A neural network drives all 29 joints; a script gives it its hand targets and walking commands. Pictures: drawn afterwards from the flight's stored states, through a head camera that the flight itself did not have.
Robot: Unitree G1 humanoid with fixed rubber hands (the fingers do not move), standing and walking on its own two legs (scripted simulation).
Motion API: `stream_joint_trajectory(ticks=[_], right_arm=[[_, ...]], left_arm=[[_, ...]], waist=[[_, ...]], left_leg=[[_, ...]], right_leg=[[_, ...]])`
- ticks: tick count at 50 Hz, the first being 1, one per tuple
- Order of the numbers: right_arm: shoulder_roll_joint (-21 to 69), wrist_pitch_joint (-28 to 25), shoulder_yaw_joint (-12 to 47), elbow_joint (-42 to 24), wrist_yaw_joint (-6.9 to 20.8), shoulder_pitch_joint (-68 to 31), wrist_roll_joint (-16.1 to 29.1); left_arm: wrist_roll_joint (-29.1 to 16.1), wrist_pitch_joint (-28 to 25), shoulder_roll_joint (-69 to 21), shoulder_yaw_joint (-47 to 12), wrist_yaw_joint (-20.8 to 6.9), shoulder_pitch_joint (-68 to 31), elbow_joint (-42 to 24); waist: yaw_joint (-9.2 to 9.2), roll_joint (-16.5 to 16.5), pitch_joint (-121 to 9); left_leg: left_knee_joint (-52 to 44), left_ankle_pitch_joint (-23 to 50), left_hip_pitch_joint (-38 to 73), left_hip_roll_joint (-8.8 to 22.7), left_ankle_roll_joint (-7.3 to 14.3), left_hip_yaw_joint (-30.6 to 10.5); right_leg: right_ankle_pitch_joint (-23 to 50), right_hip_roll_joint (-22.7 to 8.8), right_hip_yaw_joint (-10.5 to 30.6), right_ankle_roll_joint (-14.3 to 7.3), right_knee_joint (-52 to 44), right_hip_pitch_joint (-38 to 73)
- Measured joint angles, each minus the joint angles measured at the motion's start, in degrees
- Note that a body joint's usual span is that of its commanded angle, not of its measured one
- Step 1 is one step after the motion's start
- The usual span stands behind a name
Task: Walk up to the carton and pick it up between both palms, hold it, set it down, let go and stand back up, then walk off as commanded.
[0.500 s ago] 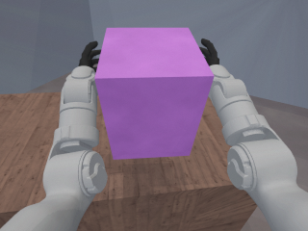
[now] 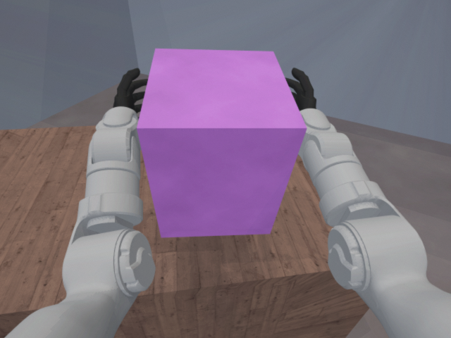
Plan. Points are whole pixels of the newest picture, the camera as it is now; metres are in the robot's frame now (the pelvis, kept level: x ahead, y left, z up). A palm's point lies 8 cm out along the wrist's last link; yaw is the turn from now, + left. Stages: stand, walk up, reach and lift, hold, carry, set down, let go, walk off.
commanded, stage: set down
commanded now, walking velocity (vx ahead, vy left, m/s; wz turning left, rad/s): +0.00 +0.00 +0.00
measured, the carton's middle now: (216, 146) +0.40 +0.04 +0.20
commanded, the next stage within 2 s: none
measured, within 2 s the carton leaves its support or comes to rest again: neither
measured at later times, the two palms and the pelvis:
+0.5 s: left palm (134, 125) +0.42 +0.18 +0.23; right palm (301, 123) +0.42 -0.11 +0.24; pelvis +0.00 +0.00 +0.00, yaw +0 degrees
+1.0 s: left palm (141, 129) +0.44 +0.18 +0.21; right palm (299, 127) +0.44 -0.12 +0.22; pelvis +0.02 +0.00 +0.00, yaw +0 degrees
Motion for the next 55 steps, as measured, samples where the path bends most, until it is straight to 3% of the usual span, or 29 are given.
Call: stream_joint_trajectory(ticks=[8, 17, 26, 55], right_arm=[[0.07, -1.31, 0.0, -0.02, 0.05, 0.02, -0.52], [0.02, -1.99, 0.0, 3.24, 0.95, 0.17, -5.39], [0.16, -5.49, 0.0, 3.31, 0.98, 0.86, -5.47], [0.41, -5.8, 0.0, 3.73, 0.75, 2.41, -6.74]], left_arm=[[-0.27, -2.09, 0.0, -0.01, 0.0, 0.39, 0.47], [0.25, -5.43, 0.0, 0.87, 0.1, 0.39, 6.29], [-0.3, -8.96, 0.0, 0.87, 0.62, 0.39, 7.18], [-0.23, -11.81, 0.01, 1.7, 0.81, 0.47, 11.71]], waist=[[0.0, 0.0, 0.28], [0.0, 0.0, 1.01], [0.01, 0.0, 1.48], [0.72, 0.0, 1.65]], left_leg=[[0.0, 0.29, 0.0, 0.0, 0.0, 0.0], [0.0, 0.32, 0.0, 0.0, 0.0, 0.0], [0.0, -0.07, 0.0, 0.01, -0.16, 0.0], [0.0, -1.17, 0.0, 0.01, -0.45, 0.0]], right_leg=[[0.24, 0.0, 0.0, 0.0, 0.0, 0.01], [0.25, 0.0, 0.0, 0.0, 0.0, 0.0], [-0.18, 0.0, 0.0, 0.0, 0.0, 0.01], [-1.21, 0.0, 0.0, -0.11, 0.0, 0.01]])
